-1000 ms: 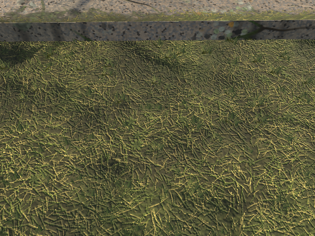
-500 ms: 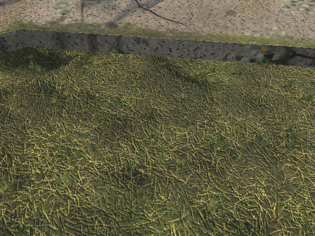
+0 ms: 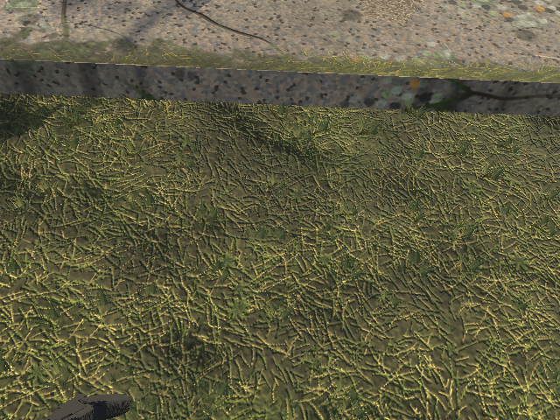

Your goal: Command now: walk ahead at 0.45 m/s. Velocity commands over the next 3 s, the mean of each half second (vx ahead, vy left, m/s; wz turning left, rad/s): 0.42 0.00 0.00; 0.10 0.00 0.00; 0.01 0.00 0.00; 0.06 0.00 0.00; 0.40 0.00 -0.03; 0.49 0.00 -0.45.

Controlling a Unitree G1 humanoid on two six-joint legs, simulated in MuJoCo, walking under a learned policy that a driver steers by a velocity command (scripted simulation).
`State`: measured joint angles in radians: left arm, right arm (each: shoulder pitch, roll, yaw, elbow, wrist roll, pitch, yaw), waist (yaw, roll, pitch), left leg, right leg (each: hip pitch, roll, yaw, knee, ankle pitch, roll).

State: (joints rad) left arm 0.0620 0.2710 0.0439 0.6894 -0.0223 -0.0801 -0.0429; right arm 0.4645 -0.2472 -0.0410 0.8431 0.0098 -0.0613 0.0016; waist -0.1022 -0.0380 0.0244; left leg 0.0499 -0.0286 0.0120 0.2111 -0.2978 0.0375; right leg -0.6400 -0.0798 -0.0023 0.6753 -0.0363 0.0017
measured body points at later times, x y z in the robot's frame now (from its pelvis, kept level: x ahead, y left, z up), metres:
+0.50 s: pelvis +0.26 -0.06 +0.00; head +0.29 -0.06 +0.45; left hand +0.30 +0.22 -0.12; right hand +0.45 -0.31 -0.09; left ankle +0.44 +0.11 -0.69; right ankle +0.23 -0.14 -0.74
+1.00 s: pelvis +0.38 -0.04 -0.01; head +0.39 -0.05 +0.44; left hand +0.45 +0.23 -0.14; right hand +0.51 -0.29 -0.14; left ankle +0.45 +0.08 -0.74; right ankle +0.37 -0.18 -0.74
